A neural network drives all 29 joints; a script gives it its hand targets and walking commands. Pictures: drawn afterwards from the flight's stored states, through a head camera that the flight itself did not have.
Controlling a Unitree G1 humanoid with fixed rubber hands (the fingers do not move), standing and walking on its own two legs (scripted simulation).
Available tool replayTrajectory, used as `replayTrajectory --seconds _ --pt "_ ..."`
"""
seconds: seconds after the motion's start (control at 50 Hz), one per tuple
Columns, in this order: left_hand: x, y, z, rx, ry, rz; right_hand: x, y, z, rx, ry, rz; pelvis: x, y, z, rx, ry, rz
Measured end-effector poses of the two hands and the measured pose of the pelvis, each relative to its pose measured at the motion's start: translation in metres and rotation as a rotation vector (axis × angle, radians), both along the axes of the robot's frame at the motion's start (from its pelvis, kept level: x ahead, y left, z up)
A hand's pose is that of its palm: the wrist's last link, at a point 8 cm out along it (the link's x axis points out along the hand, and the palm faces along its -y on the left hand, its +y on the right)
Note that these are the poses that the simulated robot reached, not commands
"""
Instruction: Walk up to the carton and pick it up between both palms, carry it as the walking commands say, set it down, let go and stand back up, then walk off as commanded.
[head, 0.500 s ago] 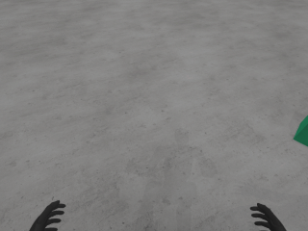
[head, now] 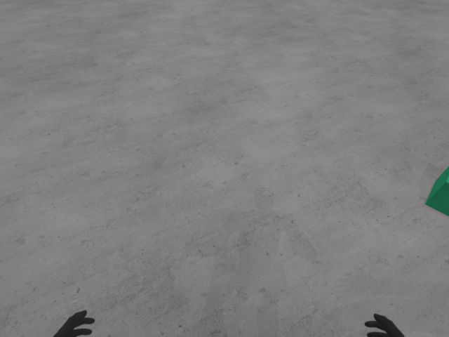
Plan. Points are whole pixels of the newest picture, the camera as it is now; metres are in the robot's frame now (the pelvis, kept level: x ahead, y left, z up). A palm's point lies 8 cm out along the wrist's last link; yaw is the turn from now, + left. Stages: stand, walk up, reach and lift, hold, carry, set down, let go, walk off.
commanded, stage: stand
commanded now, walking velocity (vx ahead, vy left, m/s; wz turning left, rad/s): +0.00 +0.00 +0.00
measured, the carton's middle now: out of the picture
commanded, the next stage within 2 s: walk up in 0.94 s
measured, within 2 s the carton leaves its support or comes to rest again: neither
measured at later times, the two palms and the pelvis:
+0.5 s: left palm out of the picture +0.11 +0.31 -0.08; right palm out of the picture +0.10 -0.31 -0.08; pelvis +0.00 +0.00 +0.02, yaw +0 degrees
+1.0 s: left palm out of the picture +0.10 +0.31 -0.08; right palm out of the picture +0.10 -0.31 -0.09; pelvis +0.00 +0.00 +0.02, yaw +0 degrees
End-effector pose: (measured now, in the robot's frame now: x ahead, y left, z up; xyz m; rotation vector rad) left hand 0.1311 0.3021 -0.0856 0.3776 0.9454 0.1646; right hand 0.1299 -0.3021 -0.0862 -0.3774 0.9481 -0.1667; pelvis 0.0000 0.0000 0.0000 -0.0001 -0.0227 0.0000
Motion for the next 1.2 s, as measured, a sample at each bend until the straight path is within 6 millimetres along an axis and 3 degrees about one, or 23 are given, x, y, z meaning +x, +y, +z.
replayTrajectory --seconds 0.72,1.12,1.2 --pt "-0.032 0.008 0.001 0.007 0.146 0.061 -0.033 -0.01 0.0 -0.002 0.146 -0.069 -0.003 -0.001 0.017 0.001 -0.015 -0.002" --pt "-0.029 0.009 0.001 0.01 0.157 0.071 -0.03 -0.012 0.001 -0.007 0.16 -0.076 0.002 -0.001 0.018 0.001 -0.013 -0.001" --pt "-0.012 0.008 0.004 -0.008 0.155 -0.012 -0.03 -0.033 0.011 -0.041 0.053 -0.123 0.004 -0.004 0.012 0.024 0.009 -0.092"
